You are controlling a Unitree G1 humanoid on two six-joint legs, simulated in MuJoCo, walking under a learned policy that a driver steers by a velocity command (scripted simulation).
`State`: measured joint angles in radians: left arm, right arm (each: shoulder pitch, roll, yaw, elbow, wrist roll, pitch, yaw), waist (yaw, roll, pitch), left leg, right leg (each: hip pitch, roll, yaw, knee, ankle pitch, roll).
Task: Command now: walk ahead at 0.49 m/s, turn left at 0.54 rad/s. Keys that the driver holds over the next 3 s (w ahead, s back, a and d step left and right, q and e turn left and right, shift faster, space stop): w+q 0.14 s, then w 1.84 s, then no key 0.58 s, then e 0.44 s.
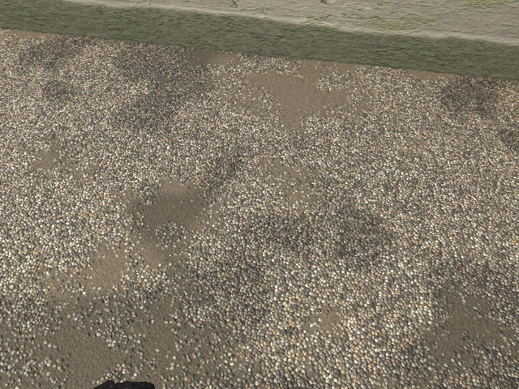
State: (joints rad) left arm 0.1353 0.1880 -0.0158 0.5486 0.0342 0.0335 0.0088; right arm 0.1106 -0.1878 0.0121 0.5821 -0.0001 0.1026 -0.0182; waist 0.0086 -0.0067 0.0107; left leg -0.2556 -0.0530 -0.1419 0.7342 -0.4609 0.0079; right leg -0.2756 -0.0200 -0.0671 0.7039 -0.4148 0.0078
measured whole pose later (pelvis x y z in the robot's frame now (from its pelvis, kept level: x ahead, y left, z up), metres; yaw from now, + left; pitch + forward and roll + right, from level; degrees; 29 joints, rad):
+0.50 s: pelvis +0.00 +0.01 +0.00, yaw +7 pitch +0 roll -1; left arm 0.17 0.16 -0.02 0.58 0.04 0.04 0.01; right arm 0.15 -0.15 0.05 0.59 0.01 0.08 -0.02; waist -0.02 0.00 -0.04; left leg -0.27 -0.12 -0.22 0.72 -0.43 0.03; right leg -0.24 -0.09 -0.16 0.67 -0.42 0.03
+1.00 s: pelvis +0.01 +0.00 +0.00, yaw +7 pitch +0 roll +0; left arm 0.22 0.16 -0.03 0.59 0.03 0.06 0.01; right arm 0.16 -0.17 0.04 0.62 0.00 0.07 -0.03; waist -0.01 0.01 -0.03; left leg -0.25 -0.10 -0.21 0.71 -0.44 0.01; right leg -0.22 -0.08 -0.16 0.68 -0.44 0.01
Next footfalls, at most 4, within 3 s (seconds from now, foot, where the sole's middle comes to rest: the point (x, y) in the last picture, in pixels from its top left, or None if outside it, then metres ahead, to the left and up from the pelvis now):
none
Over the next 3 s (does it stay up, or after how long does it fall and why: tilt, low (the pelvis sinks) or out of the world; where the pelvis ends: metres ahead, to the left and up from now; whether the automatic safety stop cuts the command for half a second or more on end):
stays up -0.02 0.01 0.02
